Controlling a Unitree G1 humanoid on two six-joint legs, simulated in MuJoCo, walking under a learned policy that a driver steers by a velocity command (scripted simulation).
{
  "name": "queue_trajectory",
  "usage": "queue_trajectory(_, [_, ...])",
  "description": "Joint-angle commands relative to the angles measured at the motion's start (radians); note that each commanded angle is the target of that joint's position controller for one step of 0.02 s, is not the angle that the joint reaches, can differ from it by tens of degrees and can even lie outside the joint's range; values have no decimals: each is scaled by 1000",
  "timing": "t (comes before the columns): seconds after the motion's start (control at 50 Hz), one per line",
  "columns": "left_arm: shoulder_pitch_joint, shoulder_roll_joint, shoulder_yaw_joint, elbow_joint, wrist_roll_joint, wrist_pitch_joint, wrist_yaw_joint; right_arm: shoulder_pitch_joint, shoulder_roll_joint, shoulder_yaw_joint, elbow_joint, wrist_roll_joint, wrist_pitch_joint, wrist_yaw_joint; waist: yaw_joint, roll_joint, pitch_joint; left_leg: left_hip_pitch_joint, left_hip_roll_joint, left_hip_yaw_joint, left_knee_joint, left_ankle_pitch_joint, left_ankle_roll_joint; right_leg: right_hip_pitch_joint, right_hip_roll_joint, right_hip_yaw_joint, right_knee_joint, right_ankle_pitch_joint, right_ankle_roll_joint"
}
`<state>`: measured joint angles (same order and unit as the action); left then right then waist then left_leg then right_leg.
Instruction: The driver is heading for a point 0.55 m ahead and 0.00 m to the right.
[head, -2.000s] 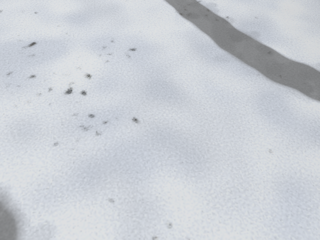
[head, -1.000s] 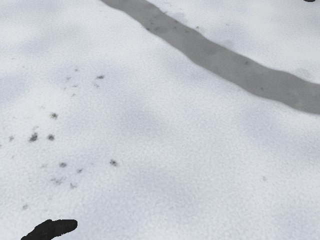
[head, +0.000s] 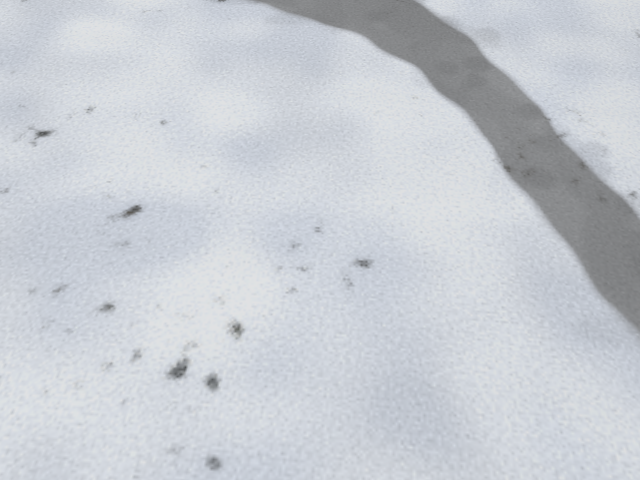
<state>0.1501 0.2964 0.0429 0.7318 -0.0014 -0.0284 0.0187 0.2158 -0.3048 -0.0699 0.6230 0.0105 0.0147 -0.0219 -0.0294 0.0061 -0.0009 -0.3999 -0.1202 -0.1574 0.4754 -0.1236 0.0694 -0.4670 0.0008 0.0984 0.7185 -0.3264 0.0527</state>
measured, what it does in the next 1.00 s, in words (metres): walks ahead: right foot, then left foot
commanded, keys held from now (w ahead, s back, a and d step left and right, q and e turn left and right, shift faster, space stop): w+q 0.08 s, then w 0.48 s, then w+e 0.24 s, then no key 0.20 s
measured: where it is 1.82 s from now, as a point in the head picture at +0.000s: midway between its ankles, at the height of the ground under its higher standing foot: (285, 437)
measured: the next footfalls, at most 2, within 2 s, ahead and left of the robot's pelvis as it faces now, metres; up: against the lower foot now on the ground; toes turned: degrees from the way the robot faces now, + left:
right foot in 0.08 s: +0.08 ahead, -0.15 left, +0.00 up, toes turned +7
left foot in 0.50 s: +0.30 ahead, +0.16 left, +0.00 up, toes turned +10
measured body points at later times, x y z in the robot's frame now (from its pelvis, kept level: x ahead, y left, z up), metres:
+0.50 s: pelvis +0.18 +0.02 -0.01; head +0.21 +0.02 +0.44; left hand +0.08 +0.29 -0.13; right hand +0.46 -0.15 -0.07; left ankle +0.26 +0.15 -0.74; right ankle +0.04 -0.15 -0.74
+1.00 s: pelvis +0.43 +0.05 -0.02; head +0.47 +0.04 +0.43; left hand +0.64 +0.29 -0.10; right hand +0.46 -0.24 -0.15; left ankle +0.26 +0.16 -0.73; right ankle +0.58 -0.04 -0.74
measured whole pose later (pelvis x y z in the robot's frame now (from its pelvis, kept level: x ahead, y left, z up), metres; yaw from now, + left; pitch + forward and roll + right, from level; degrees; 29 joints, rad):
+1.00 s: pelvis +0.43 +0.05 -0.02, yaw +1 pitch +2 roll +3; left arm 0.07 0.26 0.03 0.68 0.01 -0.08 -0.05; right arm 0.35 -0.28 -0.06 0.84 0.01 -0.05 -0.01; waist -0.05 -0.03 0.04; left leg 0.04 0.00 0.16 0.42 -0.45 -0.01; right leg -0.52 -0.01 0.00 0.51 0.00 -0.07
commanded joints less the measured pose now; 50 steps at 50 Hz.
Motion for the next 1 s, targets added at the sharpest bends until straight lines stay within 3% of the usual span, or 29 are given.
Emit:
queue_trajectory(0.02, [10, 93, 33, -68, -13, -42, -9, -13, -161, -44, -74, 4, -7, -2, 28, 156, -93, 53, 230, -342, -199, -473, 141, 131, 31, -39, -128, -3, -30])
queue_trajectory(0.06, [110, 103, 46, -33, -16, -54, -9, -40, -129, -34, -83, 10, 0, -2, 95, 120, -61, -82, 166, -308, -130, -516, 86, 339, -7, -39, -313, 71, -73])
queue_trajectory(0.08, [204, 161, 62, -16, -3, -55, -1, -45, -68, -17, -92, 12, -2, -1, 122, 0, -84, -226, 93, -198, 99, -532, 21, 489, -184, 122, -387, -48, -129])
queue_trajectory(0.1, [240, 236, 76, -7, 29, -50, -6, -51, -23, -6, -127, 16, -17, 3, 104, -213, -49, -429, -28, -4, 342, -455, -10, 528, -362, 444, -496, -320, -224])
queue_trajectory(0.12, [194, 227, 80, -16, 38, -59, -11, -81, -89, -19, -144, 6, -36, 8, 85, -215, 40, -511, 62, -31, 480, -367, -20, 440, -412, 554, -533, -425, -279])
queue_trajectory(0.14, [151, 166, 65, -29, 19, -63, -6, -54, -114, -28, -120, 4, -42, 14, 66, -176, 65, -521, 77, -40, 530, -284, -30, 433, -369, 479, -534, -393, -263])
queue_trajectory(0.16, [135, 130, 54, -30, 7, -64, -4, -18, -111, -30, -88, 0, -44, 18, 54, -154, 60, -501, 84, -27, 554, -228, -46, 444, -315, 388, -531, -308, -231])
queue_trajectory(0.22, [172, 115, 44, -9, 8, -66, -3, -52, -73, -22, -80, -1, -61, 31, 72, -129, 71, -461, 106, 23, 571, -83, -70, 415, -250, 210, -557, -79, -212])
queue_trajectory(0.34, [238, 148, 45, 38, -8, -54, -8, -215, -3, 12, -122, 5, -80, 52, 133, -149, 85, -282, 155, 160, 255, 57, -98, 363, -210, 28, -569, 170, -216])
queue_trajectory(0.4, [281, 176, 50, 63, -21, -45, -16, -259, -13, 11, -133, 16, -87, 67, 150, -153, 98, -186, 136, 194, 135, 21, -79, 375, -236, 20, -550, 208, -219])
queue_trajectory(0.44, [291, 188, 53, 79, -30, -37, -18, -253, -33, 5, -137, 21, -92, 72, 128, -166, 101, -132, 127, 195, 73, -17, -45, 410, -269, 36, -521, 281, -214])
queue_trajectory(0.48, [268, 200, 55, 87, -37, -30, -14, -121, -77, -19, -101, 16, -92, 65, 30, -154, 20, 89, 90, 220, -6, 3, 5, 415, -252, -16, -374, 599, -183])
queue_trajectory(0.5, [271, 178, 47, 87, -32, -32, -13, 23, -122, -43, -58, 11, -88, 55, -41, -120, -81, 310, 95, 209, -14, 15, 37, 356, -202, -74, -189, 696, -154])
queue_trajectory(0.52, [258, 114, 21, 52, -1, -41, -12, 220, -191, -61, -27, -4, -78, 38, -121, 15, -253, 636, 307, -27, 30, 22, 103, 129, -156, -113, 141, 423, -112])
queue_trajectory(0.54, [338, 11, -10, 20, -3, -65, -14, 249, -263, -66, -12, -11, -74, 41, -60, 312, -368, 836, 520, -502, -114, -207, 250, -205, 13, -86, 448, -218, -59])
queue_trajectory(0.56, [269, 124, 19, 29, -29, -82, -18, 238, -170, -44, -7, -7, -78, 43, -94, 205, -303, 766, 499, -527, -172, -298, 234, -305, -37, 11, 561, -222, -65])
queue_trajectory(0.58, [194, 152, 29, 7, -48, -87, -24, 175, -131, -29, -3, -4, -81, 42, -75, 168, -167, 655, 469, -365, -179, -237, 199, -355, -82, -11, 570, -134, -78])
queue_trajectory(0.6, [161, 136, 26, 11, -39, -85, -22, 117, -104, -19, -5, -6, -84, 43, -49, 91, -103, 531, 422, -252, -202, -142, 176, -316, -118, -27, 532, -51, -78])
queue_trajectory(0.62, [149, 123, 28, 12, -24, -79, -22, 69, -80, -13, -4, -13, -87, 46, -19, 79, -49, 432, 386, -174, -235, -69, 166, -286, -139, -29, 483, 7, -71])
queue_trajectory(0.64, [170, 106, 28, 21, -24, -66, -25, 39, -61, -9, 0, -21, -93, 46, 13, 97, -31, 361, 362, -112, -270, -14, 157, -230, -157, -20, 463, 48, -68])
queue_trajectory(0.68, [191, 62, 21, 31, -28, -41, -26, 19, -57, -13, 21, -18, -113, 45, 43, 90, -5, 283, 359, -25, -321, 77, 161, -193, -152, -13, 438, 83, -52])
queue_trajectory(0.72, [155, 52, 22, 15, -25, -27, -21, 20, -68, -20, 45, -23, -127, 42, 48, 66, 32, 254, 359, 53, -347, 151, 159, -230, -141, 10, 379, 147, -36])
queue_trajectory(0.8, [42, 38, 15, -21, -18, -35, -38, 22, -91, -25, 76, -21, -131, 31, 22, 46, 69, 249, 324, 200, -369, 202, 119, -204, -112, -18, 111, 388, -43])
queue_trajectory(0.84, [-53, 15, 3, -57, -4, -43, -51, 51, -105, -26, 100, -12, -124, 22, -9, 19, 103, 235, 321, 238, -357, 309, 109, -148, -88, -71, -22, 450, -55])
queue_trajectory(0.9, [-96, 22, 4, -95, 0, -52, -71, 98, -134, -32, 141, 2, -100, 13, -12, 32, 78, 341, 351, 243, -275, 467, 90, -107, -56, -88, -129, 428, -84])
queue_trajectory(0.94, [-54, 60, 20, -96, 7, -53, -78, 89, -157, -39, 151, 11, -83, 6, 23, 60, 27, 420, 362, 232, -172, 606, 65, -48, -18, -104, -164, 346, -112])
queue_trajectory(0.96, [17, 86, 33, -78, 12, -53, -77, 76, -164, -40, 153, 13, -75, 2, 66, 68, -21, 438, 346, 238, -72, 685, 45, 44, 12, -122, -189, 334, -128])
queue_trajectory(0.98, [119, 121, 52, -50, 13, -55, -69, 71, -152, -35, 153, 10, -67, -1, 121, 47, -86, 412, 300, 270, 93, 687, 9, 201, 38, -135, -250, 429, -151])
queue_trajectory(1.0, [199, 195, 68, -42, 22, -49, -52, 113, -111, -18, 137, -17, -70, -4, 134, -54, -205, 256, 238, 292, 337, 411, -44, 459, -90, -4, -190, 862, -195])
